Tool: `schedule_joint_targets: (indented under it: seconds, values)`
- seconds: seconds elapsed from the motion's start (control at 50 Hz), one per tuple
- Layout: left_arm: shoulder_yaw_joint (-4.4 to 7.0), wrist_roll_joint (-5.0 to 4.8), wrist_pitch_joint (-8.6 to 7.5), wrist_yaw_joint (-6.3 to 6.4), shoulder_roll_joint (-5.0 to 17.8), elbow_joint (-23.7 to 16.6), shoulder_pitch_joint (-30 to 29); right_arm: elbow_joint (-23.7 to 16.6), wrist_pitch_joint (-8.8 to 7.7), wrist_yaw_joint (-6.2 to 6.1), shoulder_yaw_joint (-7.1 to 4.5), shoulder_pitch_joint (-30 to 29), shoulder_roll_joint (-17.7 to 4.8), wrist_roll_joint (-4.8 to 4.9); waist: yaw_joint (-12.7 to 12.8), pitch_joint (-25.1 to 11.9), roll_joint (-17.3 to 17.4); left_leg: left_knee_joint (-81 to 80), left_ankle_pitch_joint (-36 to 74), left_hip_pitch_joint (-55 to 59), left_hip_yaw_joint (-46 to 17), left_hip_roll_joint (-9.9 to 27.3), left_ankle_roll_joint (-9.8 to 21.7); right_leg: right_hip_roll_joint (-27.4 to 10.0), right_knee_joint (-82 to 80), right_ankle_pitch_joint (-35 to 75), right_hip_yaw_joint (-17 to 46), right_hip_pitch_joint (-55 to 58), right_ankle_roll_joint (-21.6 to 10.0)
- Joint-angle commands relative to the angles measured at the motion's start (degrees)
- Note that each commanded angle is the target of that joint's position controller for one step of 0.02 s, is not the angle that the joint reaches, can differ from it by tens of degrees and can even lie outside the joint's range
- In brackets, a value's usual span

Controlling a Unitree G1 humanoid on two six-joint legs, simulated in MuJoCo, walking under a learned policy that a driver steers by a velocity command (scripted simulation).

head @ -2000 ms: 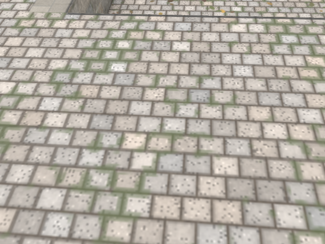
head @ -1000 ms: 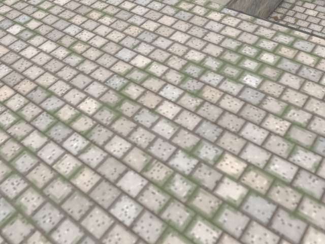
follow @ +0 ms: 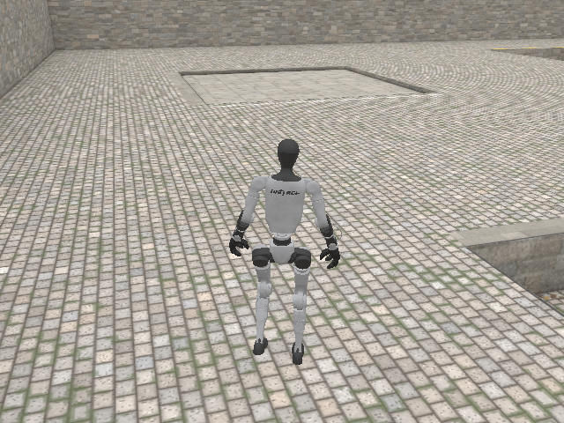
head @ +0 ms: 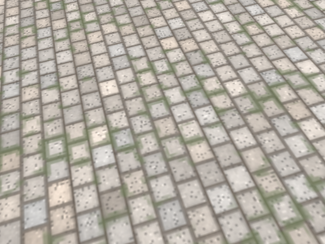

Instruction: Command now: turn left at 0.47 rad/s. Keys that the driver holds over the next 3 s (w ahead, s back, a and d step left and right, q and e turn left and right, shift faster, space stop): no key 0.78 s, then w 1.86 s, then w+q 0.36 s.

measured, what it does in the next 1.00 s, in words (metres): steps on the spot: left foot, then right foot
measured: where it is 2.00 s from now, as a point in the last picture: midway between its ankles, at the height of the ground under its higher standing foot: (159, 229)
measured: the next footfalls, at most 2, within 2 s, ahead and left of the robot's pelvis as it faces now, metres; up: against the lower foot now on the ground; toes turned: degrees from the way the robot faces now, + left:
left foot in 0.20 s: +0.02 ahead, +0.12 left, +0.00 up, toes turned +1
right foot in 0.54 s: +0.02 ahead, -0.09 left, +0.00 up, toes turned +5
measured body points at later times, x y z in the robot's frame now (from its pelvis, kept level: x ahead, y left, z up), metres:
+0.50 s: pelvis -0.01 +0.03 +0.00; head +0.00 +0.05 +0.45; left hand +0.03 +0.31 -0.14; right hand +0.14 -0.19 -0.12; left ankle -0.02 +0.12 -0.74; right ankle -0.02 -0.10 -0.73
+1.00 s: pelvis +0.01 +0.03 +0.00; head +0.01 +0.03 +0.45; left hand -0.02 +0.28 -0.16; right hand +0.06 -0.23 -0.15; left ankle -0.01 +0.12 -0.72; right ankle -0.02 -0.10 -0.74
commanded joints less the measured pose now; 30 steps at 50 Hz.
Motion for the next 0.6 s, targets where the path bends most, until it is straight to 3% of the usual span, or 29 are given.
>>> schedule_joint_targets:
  seconds: [0.02, 0.08, 0.14, 0.18, 0.2, 0.22, 0.24, 0.26, 0.28, 0.32, 0.34, 0.4, 0.48, 0.52, 0.56, 0.58, 0.6]
  values:
    - [2.89, 0.08, -0.89, -0.07, 9.5, -1.2, 3.9, -4.2, -0.35, 0.13, -0.15, -2.1, -2.5, 0.08, 2.4, -5.2, -11.5, -5.0, -1.7, -4.4, 1.1, 0.4, -0.1, -14.6, -4.5, 25.0, 10.3, 10.1, -10.2]
    - [3.08, 0.18, -1.04, -0.94, 10.1, -0.6, 2.6, -4.2, -0.34, -0.17, 0.9, -2.6, -0.9, 0.35, 2.1, -5.9, -12.7, -14.8, -3.2, 3.2, 3.5, 1.0, 1.3, -14.4, -3.1, 26.1, 8.3, 6.7, -10.0]
    - [3.32, 0.17, -0.56, -1.68, 11.0, 0.7, 2.9, -3.8, -0.72, -0.82, 1.49, -2.1, -0.7, 0.7, 1.8, -6.5, -14.3, -25.0, -1.5, 9.7, 6.2, 0.6, 2.7, -14.2, -0.4, 29.0, 8.2, 4.7, -9.6]
    - [3.15, -0.65, 0.03, -1.86, 10.8, 1.7, 2.5, -2.3, -1.72, -1.35, 2.03, 0.8, -0.2, -0.01, -1.0, -6.4, -11.5, -42.6, 12.7, 18.9, 6.3, 1.1, 4.2, -12.5, 3.8, 25.2, 6.3, 0.2, -5.9]
    - [2.64, -0.61, -0.01, -1.98, 8.8, 2.0, 4.8, -2.3, -2.52, -1.74, 1.83, 0.8, -2.7, -1.09, -0.4, -8.2, -5.3, -47.5, 16.4, 26.2, -2.1, 7.0, 5.2, -10.3, 8.1, 15.5, 4.4, -5.3, -2.1]
    - [1.02, -0.28, -0.13, -2.51, 3.2, -0.5, 6.7, -4.0, -3.08, -1.98, 1.1, -1.4, -8.6, -1.06, 2.3, -8.6, 10.4, -47.1, 35.0, 29.2, -20.1, 23.2, 10.3, -2.6, 15.8, -11.8, -1.7, -14.5, 2.2]
    - [1.5, -0.63, 1.15, -1.43, 5.9, 0.6, 2.7, -2.6, -3.61, -2.42, 1.5, 0.6, -6.0, -0.36, -2.1, -8.2, 7.2, -45.2, 37.7, 20.1, -18.0, 25.0, 16.8, -2.2, 20.5, -21.2, 3.2, -9.9, 2.4]
    - [1.86, -1.1, 1.87, -1.42, 6.9, 1.0, 2.8, -2.2, -3.91, -2.46, 2.47, -1.9, -3.4, -0.4, -0.1, -5.4, 4.9, -45.7, 35.4, 18.7, -14.9, 22.0, 17.3, -2.2, 23.1, -19.7, 4.5, -10.0, 2.4]
    - [2.01, -1.05, 2.05, -1.57, 6.9, 2.0, 3.0, -2.0, -3.99, -2.65, 3.27, -4.7, -1.4, -0.44, 0.8, -3.6, 4.3, -46.4, 32.5, 17.5, -11.7, 19.1, 15.6, -2.3, 23.0, -16.6, 5.1, -10.2, 2.4]
    - [2.39, -0.17, 2.12, -1.79, 7.5, 4.1, 5.2, -1.2, -4.22, -3.38, 3.66, -5.6, -1.2, -0.31, 1.7, -3.5, 6.1, -45.5, 37.6, 18.8, -7.5, 15.2, 13.5, -1.6, 23.0, -12.5, 4.2, -9.7, 3.0]
    - [2.27, 0.01, 2.1, -1.84, 7.0, 5.2, 6.3, -0.6, -4.3, -3.41, 3.83, -4.9, -1.0, -0.23, 1.7, -4.7, 5.2, -44.7, 40.5, 19.9, -6.3, 14.6, 13.4, -1.1, 23.2, -12.1, 3.9, -8.9, 3.4]
    - [1.6, -0.49, 2.18, -1.65, 5.0, 6.4, 5.5, 1.2, -4.53, -3.4, 4.12, -4.1, -0.7, -0.16, 1.1, -5.1, 4.0, -44.0, 38.5, 19.9, -5.7, 14.3, 13.5, -1.0, 18.3, -11.8, 3.7, -6.6, 4.1]
    - [1.3, -0.87, 2.05, -0.71, 4.5, 8.2, 5.3, 3.5, -4.41, -3.66, 4.01, -4.2, -0.9, -0.39, 0.6, -4.4, 4.4, -43.3, 30.7, 18.1, -8.1, 14.1, 13.5, -0.1, 8.1, -9.3, 2.9, -2.6, 3.6]
    - [0.84, -0.51, 1.32, -0.34, 3.6, 10.1, 7.5, 4.4, -4.41, -3.8, 4.0, -5.4, -0.8, 0.2, 2.5, -4.8, 2.0, -42.4, 24.9, 14.6, -8.1, 12.8, 10.9, -1.0, -3.3, 3.3, 3.5, 4.9, 2.8]
    - [1.1, 0.56, 0.0, -0.23, 7.3, 10.6, 7.4, 5.5, -4.83, -3.46, 4.11, -2.6, 0.5, 0.05, 0.3, -5.1, -3.3, -41.9, 16.5, 10.3, -6.1, 8.9, 7.8, -8.2, -3.8, 13.1, 10.7, 10.1, 1.6]
    - [1.29, -0.56, -0.2, -0.73, 7.7, 11.5, 4.3, 6.9, -4.48, -3.33, 4.11, -2.0, 1.4, 0.27, -1.0, -2.2, -8.7, -44.5, 15.1, 14.2, -3.4, 6.0, 7.3, -7.6, -2.9, 10.7, 10.6, 2.3, 0.2]
    - [0.79, -0.55, -0.61, -1.15, 5.5, 11.5, 3.8, 8.2, -4.34, -3.5, 3.9, -2.6, 0.2, -0.01, 0.3, -1.9, -7.5, -43.5, 16.5, 17.5, -3.3, 6.3, 7.0, -6.8, -4.1, 7.9, 10.1, 0.2, 0.5]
